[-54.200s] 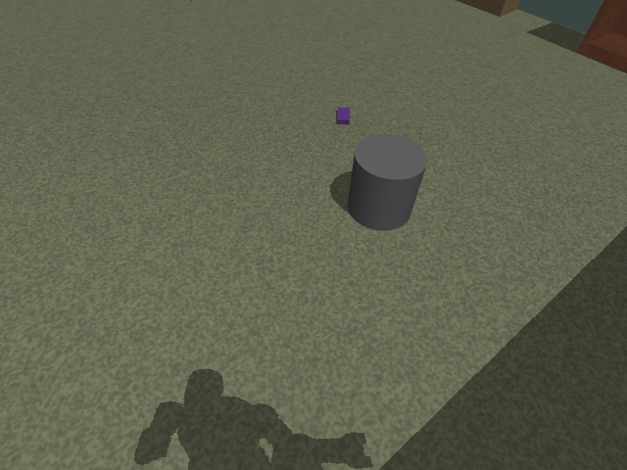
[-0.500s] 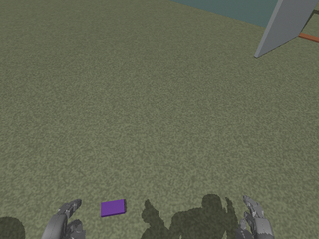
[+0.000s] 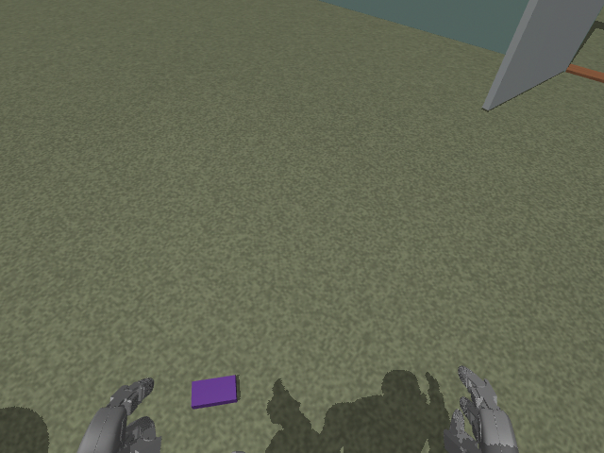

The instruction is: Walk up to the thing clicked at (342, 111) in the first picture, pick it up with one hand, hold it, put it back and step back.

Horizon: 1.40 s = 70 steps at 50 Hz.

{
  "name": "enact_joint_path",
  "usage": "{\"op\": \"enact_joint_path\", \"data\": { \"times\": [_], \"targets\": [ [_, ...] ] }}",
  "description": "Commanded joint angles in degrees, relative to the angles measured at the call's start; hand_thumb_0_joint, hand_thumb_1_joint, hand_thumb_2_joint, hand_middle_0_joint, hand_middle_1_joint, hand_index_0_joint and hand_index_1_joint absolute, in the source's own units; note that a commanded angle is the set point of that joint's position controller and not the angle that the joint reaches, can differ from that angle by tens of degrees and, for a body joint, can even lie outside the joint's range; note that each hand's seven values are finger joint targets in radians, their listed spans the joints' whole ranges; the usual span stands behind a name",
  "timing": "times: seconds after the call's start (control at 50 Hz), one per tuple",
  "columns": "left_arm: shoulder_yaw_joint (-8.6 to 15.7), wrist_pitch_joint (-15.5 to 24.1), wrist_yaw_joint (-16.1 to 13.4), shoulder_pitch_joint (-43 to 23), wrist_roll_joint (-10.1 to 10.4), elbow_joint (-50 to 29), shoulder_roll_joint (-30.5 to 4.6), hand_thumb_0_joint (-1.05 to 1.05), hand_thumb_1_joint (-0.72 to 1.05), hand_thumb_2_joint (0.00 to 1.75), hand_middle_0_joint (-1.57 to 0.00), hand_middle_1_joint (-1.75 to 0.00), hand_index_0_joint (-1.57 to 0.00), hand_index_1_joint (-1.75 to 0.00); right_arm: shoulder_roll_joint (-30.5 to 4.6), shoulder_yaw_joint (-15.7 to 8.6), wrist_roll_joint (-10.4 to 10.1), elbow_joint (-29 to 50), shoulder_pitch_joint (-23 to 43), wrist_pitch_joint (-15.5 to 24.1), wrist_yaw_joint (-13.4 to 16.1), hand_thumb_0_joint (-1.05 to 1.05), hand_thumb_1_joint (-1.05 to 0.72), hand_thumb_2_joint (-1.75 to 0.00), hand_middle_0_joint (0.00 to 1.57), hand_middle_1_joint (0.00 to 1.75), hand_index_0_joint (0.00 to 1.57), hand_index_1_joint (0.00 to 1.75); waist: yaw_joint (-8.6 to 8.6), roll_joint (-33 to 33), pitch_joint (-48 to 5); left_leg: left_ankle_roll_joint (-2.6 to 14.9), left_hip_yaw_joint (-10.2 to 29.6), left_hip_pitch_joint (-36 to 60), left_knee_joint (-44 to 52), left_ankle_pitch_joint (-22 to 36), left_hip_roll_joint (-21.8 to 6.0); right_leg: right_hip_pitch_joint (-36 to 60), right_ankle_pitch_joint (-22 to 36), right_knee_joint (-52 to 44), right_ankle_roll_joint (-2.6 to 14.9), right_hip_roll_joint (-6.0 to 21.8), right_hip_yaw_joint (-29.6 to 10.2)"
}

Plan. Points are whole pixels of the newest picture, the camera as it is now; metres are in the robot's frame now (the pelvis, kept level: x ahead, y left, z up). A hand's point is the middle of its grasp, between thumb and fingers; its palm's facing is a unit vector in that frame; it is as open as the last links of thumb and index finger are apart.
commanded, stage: home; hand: left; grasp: from above
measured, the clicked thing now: (214, 391) +0.43 +0.24 -0.70
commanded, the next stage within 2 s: stand in 0.64 s
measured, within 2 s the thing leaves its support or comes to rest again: neither
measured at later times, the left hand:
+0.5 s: hand (158, 439) +0.17 +0.18 -0.05, palm faces +0.05 -0.98 -0.20, open 7.4 cm
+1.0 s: hand out of the picture +0.13 +0.23 -0.10, palm faces +0.01 -0.94 -0.35, open 7.4 cm
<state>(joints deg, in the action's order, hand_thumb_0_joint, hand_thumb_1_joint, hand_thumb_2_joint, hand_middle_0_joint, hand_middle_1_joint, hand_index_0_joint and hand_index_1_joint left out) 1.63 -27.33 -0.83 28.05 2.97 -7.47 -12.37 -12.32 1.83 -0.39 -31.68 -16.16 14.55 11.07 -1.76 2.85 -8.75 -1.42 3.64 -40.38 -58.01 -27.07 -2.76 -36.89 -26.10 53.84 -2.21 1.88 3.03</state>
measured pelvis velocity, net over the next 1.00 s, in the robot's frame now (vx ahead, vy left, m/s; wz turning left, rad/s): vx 0.00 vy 0.00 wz -0.01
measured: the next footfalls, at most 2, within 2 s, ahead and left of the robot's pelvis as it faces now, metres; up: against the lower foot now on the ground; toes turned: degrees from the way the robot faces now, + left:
none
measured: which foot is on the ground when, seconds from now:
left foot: down 0.00-1.00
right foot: down 0.00-1.00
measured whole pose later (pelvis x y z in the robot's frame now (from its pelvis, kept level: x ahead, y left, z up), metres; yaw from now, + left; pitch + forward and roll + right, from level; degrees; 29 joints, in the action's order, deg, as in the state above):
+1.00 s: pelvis +0.00 +0.00 +0.02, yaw +0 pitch +1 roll +0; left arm 2.2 -4.4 -1.8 13.1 -2.9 37.1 -17.0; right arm -17.2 -2.2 3.1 -48.2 -10.1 1.8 0.6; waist 1.5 -0.6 1.8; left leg -0.9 0.7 -24.8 -46.6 -22.9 -1.0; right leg -24.0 -23.7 46.8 -2.2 3.7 0.6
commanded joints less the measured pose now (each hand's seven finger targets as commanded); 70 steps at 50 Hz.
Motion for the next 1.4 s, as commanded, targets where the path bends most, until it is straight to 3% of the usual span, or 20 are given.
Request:
{"op": "enact_joint_path", "data": {
  "times": [0.0, 0.38, 0.54, 0.56, 0.6, 0.7, 0.72, 0.74, 0.76, 0.78, 0.8, 0.82, 0.86, 0.94, 1.0, 1.06, 1.24, 1.32, 1.38],
  "targets": [
    [3.6, 3.1, -0.5, -2.0, -0.4, -11.5, -6.2, 0.00, 0.90, 0.90, -0.20, -0.30, -0.20, -0.30, -7.0, -3.2, 0.0, 9.1, 4.4, 3.5, 0.8, 0.00, -0.90, -0.90, 0.20, 0.30, 0.20, 0.30, -0.42, -0.5, -3.9, 1.67, -2.0, 5.2, 10.3, 6.2, 2.6, 1.4, 5.3, -9.1, 1.60, -2.7, 1.6],
    [3.2, 3.2, -0.6, -1.0, -0.4, -11.4, -5.8, 0.00, 0.90, 0.90, -0.20, -0.30, -0.20, -0.30, -6.9, -3.3, 0.1, 8.9, 3.9, 3.2, 0.6, 0.00, -0.90, -0.90, 0.20, 0.30, 0.20, 0.30, -0.39, 0.1, -5.4, 1.41, -1.3, 6.4, 9.9, 11.1, 2.1, 2.4, 9.3, -7.8, 1.77, -3.0, 1.9],
    [3.5, 3.1, -0.6, -1.2, -0.5, -11.8, -6.2, 0.00, 0.90, 0.90, -0.20, -0.30, -0.20, -0.30, -6.8, -3.3, 0.0, 9.2, 4.1, 3.0, 0.5, 0.00, -0.90, -0.90, 0.20, 0.30, 0.20, 0.30, -0.14, 0.5, -4.4, 1.45, -1.7, 5.8, 9.9, 9.6, 2.3, 1.9, 8.1, -8.1, 1.81, -2.7, 1.7],
    [4.5, 3.5, -0.7, -2.2, -0.4, -13.9, -7.2, 0.00, 0.90, 0.90, -0.20, -0.30, -0.20, -0.30, -6.8, -3.4, 0.0, 9.1, 3.9, 3.0, 0.5, 0.00, -0.90, -0.90, 0.20, 0.30, 0.20, 0.30, 0.14, 0.2, -5.8, 1.43, -1.7, 6.2, 9.7, 10.1, 2.2, 2.4, 8.4, -8.0, 1.80, -2.8, 1.7],
    [3.0, 3.2, -0.6, 0.0, -0.3, -10.7, -5.5, 0.00, 0.90, 0.90, -0.20, -0.30, -0.20, -0.30, -6.8, -3.3, 0.1, 9.1, 3.8, 2.9, 0.5, 0.00, -0.90, -0.90, 0.20, 0.30, 0.20, 0.30, -0.43, -1.1, -6.0, 1.64, -1.8, 6.3, 9.0, 11.8, 2.4, 2.9, 10.3, -7.9, 1.64, -2.7, 1.6],
    [3.3, 3.2, -0.6, -0.6, -0.3, -10.9, -5.9, 0.00, 0.90, 0.90, -0.20, -0.30, -0.20, -0.30, -6.8, -3.3, 0.1, 9.0, 4.0, 2.7, 0.5, 0.00, -0.90, -0.90, 0.20, 0.30, 0.20, 0.30, -0.43, -0.3, -4.8, 1.61, -2.0, 5.8, 9.1, 10.8, 2.4, 2.3, 9.6, -8.2, 1.60, -2.6, 1.5],
    [3.6, 15.9, -3.0, -17.8, -6.6, 9.2, -11.3, 0.00, 0.90, 0.90, -0.20, -0.30, -0.20, -0.30, -14.0, -5.3, 7.0, -4.7, 6.6, -3.7, -2.9, 0.00, -0.90, -0.90, 0.20, 0.30, 0.20, 0.30, 3.64, -3.1, 7.5, 4.43, 0.6, 8.4, 13.9, 23.1, -0.4, 11.5, 11.2, -8.3, 3.80, 1.1, -1.6],
    [4.7, 19.8, -2.7, -10.9, -6.9, 18.2, -12.4, 0.00, 0.90, 0.90, -0.20, -0.30, -0.20, -0.30, -15.0, -6.4, 7.2, -5.3, 7.7, -6.3, -4.9, 0.00, -0.90, -0.90, 0.20, 0.30, 0.20, 0.30, 4.43, -5.6, 3.1, 5.23, -1.3, 11.7, 13.0, 23.2, -0.3, 13.3, 11.7, -10.9, 5.50, 2.1, -5.2],
    [4.7, 21.8, -2.4, -9.9, -7.5, 21.4, -13.5, 0.00, 0.90, 0.90, -0.20, -0.30, -0.20, -0.30, -14.6, -6.4, 7.1, -4.8, 7.4, -7.5, -6.2, 0.00, -0.90, -0.90, 0.20, 0.30, 0.20, 0.30, 3.61, -7.9, 1.4, 5.28, -2.1, 13.4, 12.2, 22.4, 0.6, 14.0, 13.1, -11.7, 6.59, 2.9, -6.8],
    [4.3, 22.8, -2.0, -12.0, -7.4, 23.0, -13.7, 0.00, 0.90, 0.90, -0.20, -0.30, -0.20, -0.30, -14.3, -6.2, 6.9, -4.6, 6.1, -8.5, -7.0, 0.00, -0.90, -0.90, 0.20, 0.30, 0.20, 0.30, 2.06, -5.2, 2.3, 5.07, -1.3, 12.9, 13.8, 19.4, 0.9, 12.7, 13.0, -11.9, 6.47, 2.2, -6.6],
    [3.6, 23.8, -1.8, -13.2, -7.1, 25.6, -13.5, 0.00, 0.90, 0.90, -0.20, -0.30, -0.20, -0.30, -13.3, -5.8, 5.7, -5.5, 7.0, -8.8, -8.0, 0.00, -0.90, -0.90, 0.20, 0.30, 0.20, 0.30, 2.71, -3.2, 1.1, 5.10, -0.7, 14.8, 15.0, 18.0, 1.2, 15.5, 14.3, -11.5, 5.96, 2.6, -6.5],
    [3.7, 24.5, -1.6, -14.9, -6.8, 27.7, -13.7, 0.00, 0.90, 0.90, -0.20, -0.30, -0.20, -0.30, -12.4, -5.7, 4.1, -7.0, 6.4, -9.1, -9.1, 0.00, -0.90, -0.90, 0.20, 0.30, 0.20, 0.30, 2.59, -3.2, 0.3, 5.05, -1.1, 16.3, 16.1, 16.7, 1.4, 17.1, 14.7, -11.4, 5.37, 3.2, -6.3],
    [3.9, 24.8, -1.4, -14.5, -6.0, 32.0, -12.7, 0.00, 0.90, 0.90, -0.20, -0.30, -0.20, -0.30, -13.3, -6.4, 3.2, -8.3, 7.7, -9.5, -9.8, 0.00, -0.90, -0.90, 0.20, 0.30, 0.20, 0.30, 3.77, -4.5, -0.4, 4.85, -0.9, 19.5, 16.5, 19.6, 0.8, 16.2, 16.3, -12.3, 4.74, 3.0, -5.7],
    [3.6, 26.2, -1.7, -16.9, -6.1, 40.5, -12.9, 0.00, 0.90, 0.90, -0.20, -0.30, -0.20, -0.30, -12.9, -7.0, 3.3, -11.7, 9.1, -11.0, -10.3, 0.00, -0.90, -0.90, 0.20, 0.30, 0.20, 0.30, 3.53, -3.9, 3.3, 4.66, 0.0, 19.9, 20.5, 12.4, 0.3, 16.5, 9.6, -17.3, 3.91, 3.5, -5.6],
    [3.7, 27.3, -1.6, -17.9, -6.1, 45.3, -13.5, 0.00, 0.90, 0.90, -0.20, -0.30, -0.20, -0.30, -13.1, -7.2, 3.4, -13.8, 8.5, -11.8, -10.2, 0.00, -0.90, -0.90, 0.20, 0.30, 0.20, 0.30, 2.71, -4.0, 5.5, 4.61, 0.0, 20.9, 22.2, 11.3, 0.2, 17.0, 9.6, -20.5, 3.82, 3.9, -6.0],
    [3.6, 28.0, -1.7, -17.6, -5.6, 49.6, -13.6, 0.00, 0.90, 0.90, -0.20, -0.30, -0.20, -0.30, -13.8, -7.3, 3.2, -16.2, 7.6, -12.1, -9.9, 0.00, -0.90, -0.90, 0.20, 0.30, 0.20, 0.30, 2.64, -2.3, 5.9, 4.58, 1.1, 22.4, 24.8, 15.6, -0.7, 19.8, 14.9, -20.8, 3.54, 3.6, -5.1],
    [2.8, 27.8, -1.7, -16.2, -4.8, 60.6, -13.9, 0.00, 0.90, 0.90, -0.20, -0.30, -0.20, -0.30, -15.2, -6.6, 2.5, -22.2, 8.0, -12.6, -9.1, 0.00, -0.90, -0.90, 0.20, 0.30, 0.20, 0.30, 3.17, 0.1, 8.2, 3.75, 3.3, 26.9, 34.3, 17.9, -3.0, 26.1, 16.9, -27.0, 2.81, 3.4, -4.0],
    [2.6, 28.1, -1.7, -17.5, -4.7, 63.5, -14.6, 0.00, 0.90, 0.90, -0.20, -0.30, -0.20, -0.30, -14.9, -6.2, 2.1, -24.3, 7.4, -12.8, -9.0, 0.00, -0.90, -0.90, 0.20, 0.30, 0.20, 0.30, 2.52, -2.0, 9.1, 3.23, 1.9, 29.5, 35.5, 20.5, -2.8, 27.4, 18.5, -30.6, 2.70, 4.3, -4.8],
    [2.4, 28.1, -1.7, -18.5, -4.8, 65.2, -14.7, 0.00, 0.90, 0.90, -0.20, -0.30, -0.20, -0.30, -15.0, -6.1, 1.9, -25.5, 8.0, -13.1, -9.2, 0.00, -0.90, -0.90, 0.20, 0.30, 0.20, 0.30, 2.49, -2.5, 10.3, 2.94, 1.8, 29.6, 36.8, 18.6, -2.8, 28.0, 16.8, -32.3, 2.50, 4.4, -4.6]
  ]
}}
